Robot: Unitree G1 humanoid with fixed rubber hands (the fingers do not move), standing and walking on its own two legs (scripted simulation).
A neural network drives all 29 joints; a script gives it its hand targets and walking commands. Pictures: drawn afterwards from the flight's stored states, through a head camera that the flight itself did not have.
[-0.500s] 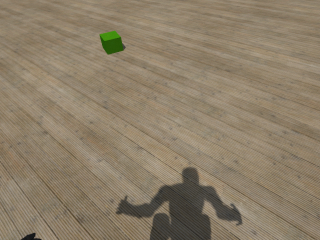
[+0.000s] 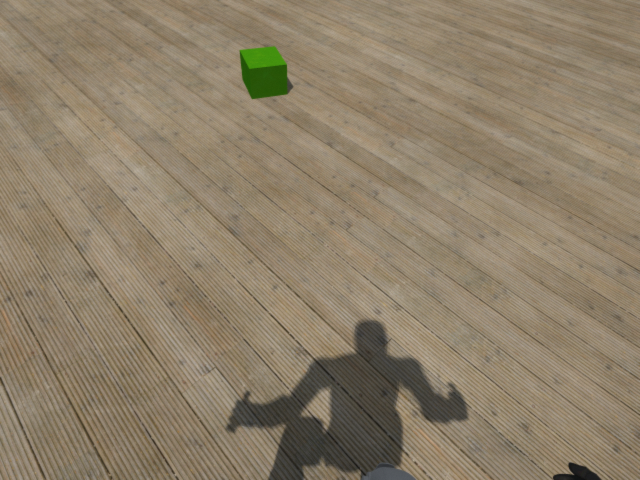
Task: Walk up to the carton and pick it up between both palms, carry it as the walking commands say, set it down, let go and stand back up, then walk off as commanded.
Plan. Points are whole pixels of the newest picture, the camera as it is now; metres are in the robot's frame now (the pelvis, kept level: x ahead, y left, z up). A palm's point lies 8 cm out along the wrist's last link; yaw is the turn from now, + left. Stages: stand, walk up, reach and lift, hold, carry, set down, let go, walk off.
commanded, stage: walk up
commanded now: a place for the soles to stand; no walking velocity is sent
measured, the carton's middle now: (263, 72) +2.39 +0.33 -0.67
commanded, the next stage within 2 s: none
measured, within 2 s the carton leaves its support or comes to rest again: neither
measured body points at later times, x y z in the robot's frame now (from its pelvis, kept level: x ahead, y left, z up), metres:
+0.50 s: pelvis +0.31 +0.06 -0.02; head +0.29 +0.08 +0.43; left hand +0.37 +0.43 -0.11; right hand +0.43 -0.29 -0.09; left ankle +0.34 +0.18 -0.73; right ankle +0.27 -0.08 -0.68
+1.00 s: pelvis +0.60 +0.10 -0.01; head +0.64 +0.11 +0.44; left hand +0.66 +0.47 -0.10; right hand +0.76 -0.21 -0.11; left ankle +0.68 +0.23 -0.71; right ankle +0.62 -0.05 -0.72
